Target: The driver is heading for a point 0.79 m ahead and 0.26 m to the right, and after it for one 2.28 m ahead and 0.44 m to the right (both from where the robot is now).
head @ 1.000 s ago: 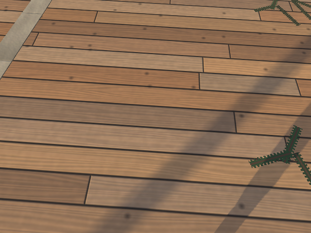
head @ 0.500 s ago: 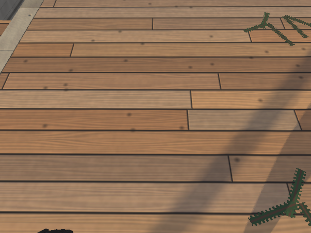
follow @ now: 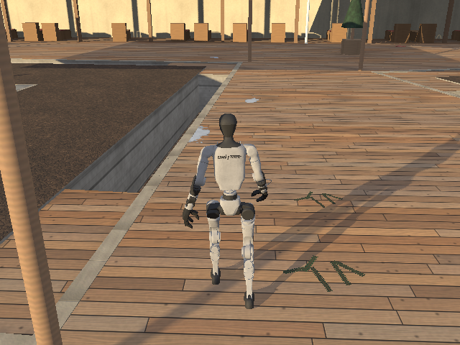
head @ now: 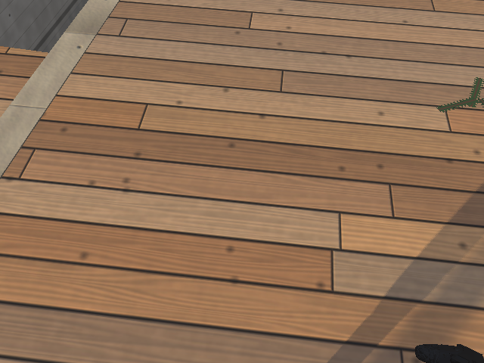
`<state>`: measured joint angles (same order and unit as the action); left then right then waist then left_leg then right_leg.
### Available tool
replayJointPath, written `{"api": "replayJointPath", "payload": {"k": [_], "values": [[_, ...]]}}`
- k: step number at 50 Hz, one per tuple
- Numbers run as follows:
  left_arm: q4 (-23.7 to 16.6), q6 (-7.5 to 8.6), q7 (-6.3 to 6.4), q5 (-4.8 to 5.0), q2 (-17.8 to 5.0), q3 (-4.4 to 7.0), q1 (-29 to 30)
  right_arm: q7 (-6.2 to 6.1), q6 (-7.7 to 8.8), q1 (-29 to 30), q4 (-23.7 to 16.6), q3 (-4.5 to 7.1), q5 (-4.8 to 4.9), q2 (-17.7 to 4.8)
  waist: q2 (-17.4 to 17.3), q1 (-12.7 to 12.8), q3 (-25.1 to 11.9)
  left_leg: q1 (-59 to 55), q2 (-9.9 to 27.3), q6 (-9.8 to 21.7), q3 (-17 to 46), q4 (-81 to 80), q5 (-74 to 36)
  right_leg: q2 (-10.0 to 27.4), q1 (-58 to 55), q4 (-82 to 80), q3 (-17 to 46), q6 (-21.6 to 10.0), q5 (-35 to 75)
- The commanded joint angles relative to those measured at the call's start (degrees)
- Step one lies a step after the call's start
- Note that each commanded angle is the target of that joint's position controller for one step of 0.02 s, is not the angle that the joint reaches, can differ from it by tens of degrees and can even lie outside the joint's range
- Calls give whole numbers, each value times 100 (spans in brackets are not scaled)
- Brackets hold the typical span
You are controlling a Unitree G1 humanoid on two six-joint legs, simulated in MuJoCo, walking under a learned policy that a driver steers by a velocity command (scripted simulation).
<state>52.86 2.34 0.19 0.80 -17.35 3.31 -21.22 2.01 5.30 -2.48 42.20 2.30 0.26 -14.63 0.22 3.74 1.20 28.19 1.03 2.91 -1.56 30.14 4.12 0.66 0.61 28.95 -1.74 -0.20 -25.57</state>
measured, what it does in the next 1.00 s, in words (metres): walks ahead, turning right: right foot, then left foot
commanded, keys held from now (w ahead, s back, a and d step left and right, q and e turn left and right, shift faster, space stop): w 0.04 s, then w+e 0.96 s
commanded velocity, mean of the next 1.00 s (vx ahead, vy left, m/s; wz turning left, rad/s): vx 0.50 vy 0.00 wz -0.43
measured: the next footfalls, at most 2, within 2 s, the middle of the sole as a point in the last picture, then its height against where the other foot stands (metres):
right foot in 0.52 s outside the picture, level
left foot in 1.00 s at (281, 258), level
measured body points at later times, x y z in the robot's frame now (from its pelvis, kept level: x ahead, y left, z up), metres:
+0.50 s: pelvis +0.28 -0.02 +0.00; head +0.31 -0.03 +0.45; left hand +0.51 +0.18 -0.10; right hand +0.24 -0.30 -0.13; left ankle +0.12 +0.11 -0.72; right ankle +0.40 -0.14 -0.71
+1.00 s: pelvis +0.57 -0.08 +0.00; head +0.59 -0.10 +0.45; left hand +0.74 +0.17 -0.11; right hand +0.66 -0.40 -0.07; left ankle +0.74 -0.03 -0.73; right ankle +0.40 -0.13 -0.72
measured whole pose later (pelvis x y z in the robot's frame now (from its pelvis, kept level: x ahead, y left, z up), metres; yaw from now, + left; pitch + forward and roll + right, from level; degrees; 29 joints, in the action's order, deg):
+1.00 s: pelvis +0.57 -0.08 +0.00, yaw -29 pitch +2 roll -1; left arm 42.4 1.6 1.0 1.1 -17.2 5.1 -22.3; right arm 1.3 7.1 -1.3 41.7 2.5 0.0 -16.0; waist -1.2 4.3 0.1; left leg 26.8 -0.2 -1.0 3.6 26.4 2.1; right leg -5.7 4.3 29.2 12.6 -2.9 -26.0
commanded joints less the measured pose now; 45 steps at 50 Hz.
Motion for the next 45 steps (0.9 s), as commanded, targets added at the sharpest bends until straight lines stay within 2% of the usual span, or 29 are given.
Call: {"api": "replayJointPath", "payload": {"k": [1,2,3,4,5,6,8,10,13,16,19,21,22,24,25,26,27,28,29,30,31,32,33,35,37,39,41,43,45], "values": [[-442,266,-32,-39,-198,-79,-338,-73,-30,-2443,303,466,15,-1420,-1502,-1022,-2398,-5167,2133,1601,4303,-1119,1261,-350,3767,4217,619,-104,-737],[-592,360,-82,127,-694,54,143,-76,-24,-2052,261,352,44,-1139,-1088,-1011,-1544,-4530,1961,1317,3646,-1264,1685,20,4323,4609,813,-209,-533],[-680,390,-87,194,-709,53,512,-96,-31,-1617,167,301,15,-967,-713,-886,-962,-3710,1789,1123,2849,-1382,1488,321,4340,4461,669,-271,-20],[-693,366,-71,132,-659,65,678,-87,-20,-1255,147,245,-24,-785,-426,-720,-509,-2917,1577,1021,2283,-1621,1117,524,4157,4091,594,-248,410],[-647,285,-51,93,-626,108,588,-84,29,-1024,133,196,-71,-616,-560,-516,-342,-2405,1406,911,1854,-1819,764,704,3802,3787,672,-225,731],[-578,191,-43,92,-513,102,421,-74,67,-905,157,191,-92,-573,-652,-396,-279,-2065,1311,879,1557,-2005,567,750,3499,3683,703,-178,915],[-544,57,-20,92,-331,88,330,-84,151,-901,266,225,-110,-649,-574,-300,-152,-1761,1275,919,1037,-2254,78,741,3442,3538,751,-76,1221],[-645,15,5,74,-313,110,571,-134,183,-989,382,256,-145,-739,-412,-324,2,-1813,1271,916,638,-2362,-317,701,3784,3139,891,13,1726],[-762,61,-50,39,-245,113,908,-207,168,-1023,481,253,-134,-792,-354,-405,76,-2006,1116,748,2,-2403,-711,590,3864,2155,803,39,2734],[-969,90,-152,12,-75,38,1497,-264,134,-1186,589,262,-96,-894,-266,-654,241,-2179,1104,633,-419,-2473,-766,525,3684,1259,392,-9,3294],[-1251,89,-253,16,-18,-6,1969,-287,15,-1522,775,299,-34,-983,-175,-847,406,-2955,1349,616,-576,-2248,-1114,484,4024,798,234,-134,3057],[-1439,83,-334,22,-54,2,2136,-299,-100,-1593,833,331,11,-1045,-212,-839,430,-3449,1509,558,-658,-1926,-1708,411,4179,649,76,-258,2560],[-1506,79,-373,27,-101,24,2108,-316,-154,-1533,822,349,28,-1099,-275,-754,371,-3580,1543,498,-741,-1679,-2387,316,4034,596,-52,-347,2276],[-1533,46,-406,26,-303,133,1714,-379,-249,-1388,757,402,50,-1264,-523,-445,-18,-3694,1532,364,-899,-819,-4365,-61,3263,666,-419,-569,1661],[-1423,29,-395,41,-502,249,1111,-408,-302,-1319,729,416,46,-1314,-559,-96,-361,-3558,1445,276,-978,44,-4949,-290,2473,607,-526,-722,1529],[-1206,17,-319,51,-822,434,184,-430,-315,-1221,680,393,60,-1288,-384,408,-827,-2902,1197,78,-1096,1327,-4510,-445,1042,178,-384,-957,1897],[-1076,-50,-170,59,-1368,588,-497,-406,-231,-1422,546,256,-116,-904,637,483,-1401,-1296,796,-163,-1110,3199,-1591,659,-712,177,1317,-1360,2170],[-1258,11,-186,73,-1592,573,-161,-281,-12,-1769,288,58,-122,-321,1611,-94,-2069,995,-535,-453,-107,5046,2871,1873,-2349,-795,4707,-2580,1208],[-1289,47,-206,39,-1095,436,-257,-164,225,-1125,229,177,82,-887,797,333,-2071,1630,-169,-285,819,5245,2709,1812,-2342,-1185,4577,-2326,939],[-1296,98,-193,11,-855,372,-57,-119,333,-705,65,190,233,-966,515,291,-1314,1833,78,-142,732,4955,2240,1604,-1679,-1196,3687,-2065,1219],[-1344,134,-200,10,-741,334,306,-154,363,-643,83,174,154,-861,-104,-18,-763,1594,332,-136,691,4345,1843,1336,-740,-1245,3027,-1861,1845],[-1426,147,-179,-5,-545,277,628,-197,322,-651,136,230,9,-933,-123,-207,-540,1228,497,-195,665,3832,1629,1139,-101,-1320,2563,-1746,2396],[-1521,145,-152,-64,-497,243,772,-192,245,-759,144,252,-32,-930,20,-365,-434,882,565,-260,679,3648,1493,1013,363,-1447,2379,-1736,2724],[-1553,155,-99,-34,-593,265,783,-203,118,-864,113,246,-94,-797,74,-486,-353,681,560,-467,572,3146,1346,904,849,-1600,2118,-1772,3161],[-1540,154,-19,-13,-770,318,650,-229,55,-549,-20,202,-127,-667,113,-436,-213,719,478,-658,462,2413,846,759,1166,-1676,1812,-1719,3335],[-1515,121,39,18,-837,346,515,-219,58,-98,-149,147,-124,-547,221,-268,-131,524,314,-728,418,1424,-12,496,1378,-1627,1540,-1497,3063],[-1478,78,63,33,-854,358,360,-177,88,281,-264,105,-82,-473,361,-86,-123,172,103,-727,370,604,-741,362,1511,-1544,1475,-1304,2637],[-1398,53,61,53,-862,368,155,-139,117,533,-382,118,-10,-545,442,28,-118,-25,-17,-698,425,232,-998,452,1426,-1444,1702,-1217,2300],[-1347,25,74,79,-786,358,48,-103,157,584,-445,169,19,-707,501,12,-134,-65,-37,-606,593,-85,-805,590,1060,-1137,2045,-1149,2030]]}}
Keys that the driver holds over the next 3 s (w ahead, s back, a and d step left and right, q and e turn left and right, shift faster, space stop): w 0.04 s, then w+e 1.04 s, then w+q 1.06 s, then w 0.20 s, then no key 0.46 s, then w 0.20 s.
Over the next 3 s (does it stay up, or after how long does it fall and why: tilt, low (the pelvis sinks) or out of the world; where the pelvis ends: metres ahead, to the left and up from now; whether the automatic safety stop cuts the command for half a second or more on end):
stays up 1.43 -0.34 0.01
